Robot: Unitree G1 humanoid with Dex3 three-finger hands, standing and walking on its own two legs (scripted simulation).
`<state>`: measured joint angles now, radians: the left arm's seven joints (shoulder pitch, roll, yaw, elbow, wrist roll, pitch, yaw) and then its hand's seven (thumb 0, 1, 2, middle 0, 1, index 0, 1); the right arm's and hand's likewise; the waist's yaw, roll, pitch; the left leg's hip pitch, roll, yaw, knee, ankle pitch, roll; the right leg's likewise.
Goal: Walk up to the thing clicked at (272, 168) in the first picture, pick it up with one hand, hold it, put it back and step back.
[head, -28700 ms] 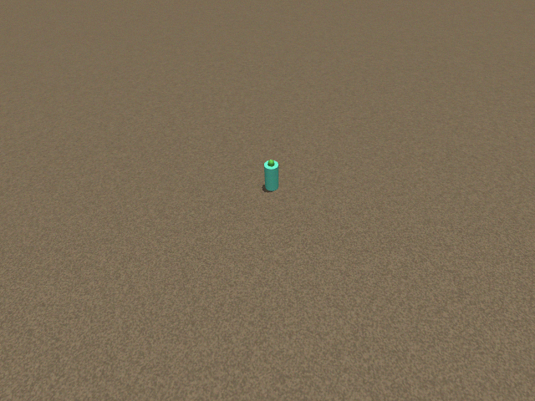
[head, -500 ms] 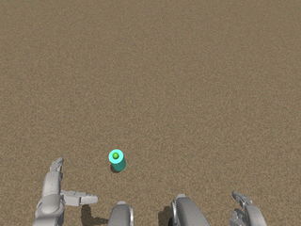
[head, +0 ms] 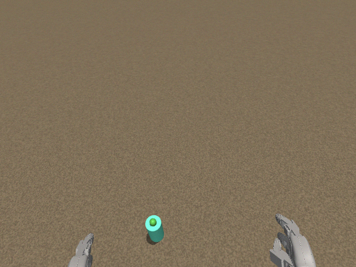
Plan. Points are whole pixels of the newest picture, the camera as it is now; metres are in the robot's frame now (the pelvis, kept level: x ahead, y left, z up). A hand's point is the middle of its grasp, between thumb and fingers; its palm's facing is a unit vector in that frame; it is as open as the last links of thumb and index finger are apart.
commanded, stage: home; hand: left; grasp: from the side
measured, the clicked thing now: (154, 227) +0.47 +0.15 -0.62
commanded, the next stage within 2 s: stand in 1.38 s
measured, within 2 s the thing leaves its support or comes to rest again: neither
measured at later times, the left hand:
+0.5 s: hand out of the picture +0.17 +0.18 -0.05, palm faces +0.10 -0.95 -0.28, open 17.0 cm
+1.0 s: hand out of the picture +0.17 +0.18 -0.05, palm faces +0.11 -0.96 -0.27, open 17.2 cm
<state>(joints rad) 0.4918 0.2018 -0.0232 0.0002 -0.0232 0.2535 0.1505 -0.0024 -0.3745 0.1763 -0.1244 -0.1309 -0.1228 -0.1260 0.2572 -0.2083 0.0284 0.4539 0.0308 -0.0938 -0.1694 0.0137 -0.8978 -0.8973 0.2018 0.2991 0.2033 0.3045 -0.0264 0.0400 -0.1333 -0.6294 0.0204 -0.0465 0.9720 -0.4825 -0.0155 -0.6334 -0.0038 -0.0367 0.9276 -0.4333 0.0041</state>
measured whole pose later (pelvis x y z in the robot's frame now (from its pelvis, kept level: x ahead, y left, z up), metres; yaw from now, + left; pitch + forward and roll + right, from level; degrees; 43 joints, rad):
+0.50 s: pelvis +0.00 +0.00 +0.00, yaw +0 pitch +7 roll -2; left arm 0.47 0.20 -0.02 0.01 -0.01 0.25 0.14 0.00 -0.46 0.11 -0.07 -0.08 -0.07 -0.07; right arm 0.30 -0.21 0.03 0.51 0.01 -0.13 -0.17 0.02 -0.90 -0.90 0.20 0.30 0.20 0.30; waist -0.03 0.04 -0.11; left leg -0.60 0.02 -0.05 0.96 -0.48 -0.02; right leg -0.61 0.00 -0.04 0.91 -0.43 0.00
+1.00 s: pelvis +0.00 +0.00 +0.00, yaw +0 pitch +7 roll -2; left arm 0.47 0.20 -0.01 0.01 -0.01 0.26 0.14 -0.01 -0.49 0.09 -0.06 -0.07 -0.06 -0.06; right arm 0.28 -0.20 0.03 0.51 0.01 -0.14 -0.17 0.02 -0.90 -0.90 0.20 0.30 0.20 0.30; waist -0.03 0.03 -0.11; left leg -0.60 0.02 -0.05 0.96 -0.48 -0.01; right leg -0.60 0.00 -0.04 0.91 -0.43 0.01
